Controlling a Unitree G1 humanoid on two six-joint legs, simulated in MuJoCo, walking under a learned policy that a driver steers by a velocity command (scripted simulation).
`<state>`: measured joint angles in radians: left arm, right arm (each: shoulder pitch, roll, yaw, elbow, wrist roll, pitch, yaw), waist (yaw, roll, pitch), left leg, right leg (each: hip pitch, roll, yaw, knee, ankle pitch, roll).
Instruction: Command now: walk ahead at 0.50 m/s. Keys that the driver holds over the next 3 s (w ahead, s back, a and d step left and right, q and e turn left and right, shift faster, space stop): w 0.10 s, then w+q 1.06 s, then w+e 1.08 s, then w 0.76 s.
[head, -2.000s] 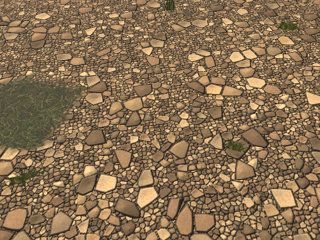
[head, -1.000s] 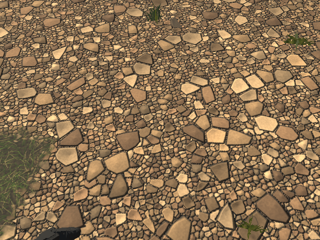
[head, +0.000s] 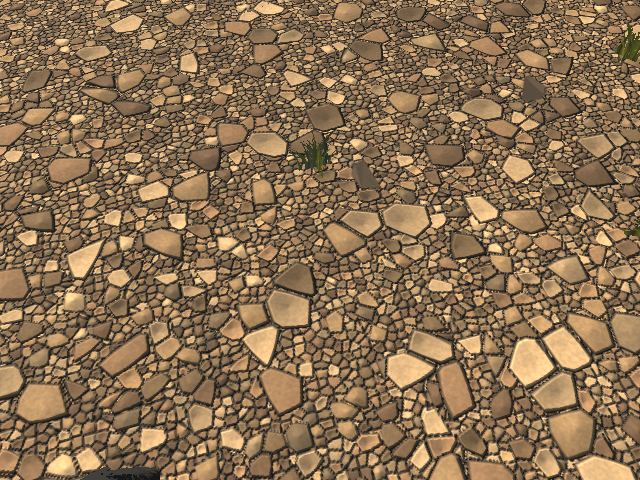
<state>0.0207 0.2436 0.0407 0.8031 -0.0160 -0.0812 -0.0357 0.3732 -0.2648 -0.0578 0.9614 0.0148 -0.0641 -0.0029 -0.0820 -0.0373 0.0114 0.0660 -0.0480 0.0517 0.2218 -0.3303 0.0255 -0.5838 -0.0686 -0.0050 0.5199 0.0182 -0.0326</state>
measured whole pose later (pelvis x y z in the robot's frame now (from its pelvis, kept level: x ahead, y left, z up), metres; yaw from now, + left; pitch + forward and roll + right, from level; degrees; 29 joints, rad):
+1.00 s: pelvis +0.56 +0.08 +0.01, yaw +27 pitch +3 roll +0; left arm 0.00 0.28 0.05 0.75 0.00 -0.10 -0.01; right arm 0.34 -0.28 -0.08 0.77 0.02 -0.05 -0.01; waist -0.08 -0.04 0.02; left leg -0.10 -0.11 -0.16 0.38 -0.31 0.07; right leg -0.61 -0.04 0.09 0.53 0.05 0.05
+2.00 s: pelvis +1.03 +0.31 -0.01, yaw +14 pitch +2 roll +3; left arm 0.06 0.28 0.05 0.66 -0.02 -0.02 -0.06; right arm 0.35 -0.30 -0.09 0.83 0.02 -0.06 -0.01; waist -0.09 -0.03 0.03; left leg 0.09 0.04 0.26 0.29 -0.40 -0.06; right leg -0.60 -0.06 -0.03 0.65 -0.11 -0.06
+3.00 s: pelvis +1.59 +0.36 +0.00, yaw -1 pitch +3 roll +2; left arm 0.05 0.26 0.03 0.66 -0.01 -0.07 -0.04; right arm 0.39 -0.29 -0.05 0.86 0.02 -0.06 0.01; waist -0.10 -0.03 0.02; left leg 0.04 -0.04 0.02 0.25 -0.33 0.01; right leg -0.57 -0.05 0.02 0.53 0.00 -0.02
